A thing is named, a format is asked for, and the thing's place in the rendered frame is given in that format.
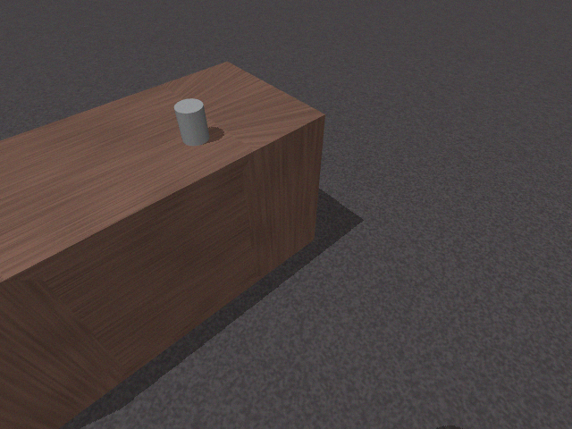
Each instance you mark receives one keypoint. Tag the can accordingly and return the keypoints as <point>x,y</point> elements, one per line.
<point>191,118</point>

